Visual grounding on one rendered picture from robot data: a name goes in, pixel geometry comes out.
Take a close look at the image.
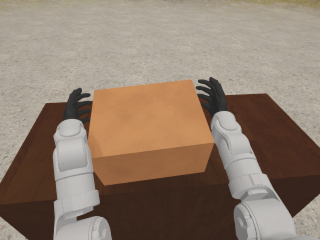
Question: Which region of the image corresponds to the robot right forearm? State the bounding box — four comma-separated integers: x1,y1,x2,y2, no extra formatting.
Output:
210,111,296,233

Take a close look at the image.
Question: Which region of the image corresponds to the robot right upper arm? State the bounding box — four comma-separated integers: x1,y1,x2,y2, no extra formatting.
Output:
233,198,320,240

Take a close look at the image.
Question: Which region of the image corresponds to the carton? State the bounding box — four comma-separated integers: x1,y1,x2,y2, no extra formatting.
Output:
86,79,215,186

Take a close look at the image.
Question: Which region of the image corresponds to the robot left upper arm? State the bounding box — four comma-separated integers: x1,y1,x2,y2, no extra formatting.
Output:
55,216,112,240

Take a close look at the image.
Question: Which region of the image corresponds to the robot left forearm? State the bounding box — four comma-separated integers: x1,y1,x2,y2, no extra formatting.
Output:
53,119,100,240

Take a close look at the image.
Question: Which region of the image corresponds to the left robot hand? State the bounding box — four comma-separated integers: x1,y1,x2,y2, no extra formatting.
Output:
62,88,92,123

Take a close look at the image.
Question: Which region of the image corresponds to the pedestal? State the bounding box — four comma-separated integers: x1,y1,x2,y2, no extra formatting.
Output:
0,93,320,240

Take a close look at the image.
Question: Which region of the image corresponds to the right robot hand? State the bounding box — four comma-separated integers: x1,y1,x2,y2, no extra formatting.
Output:
195,77,228,119

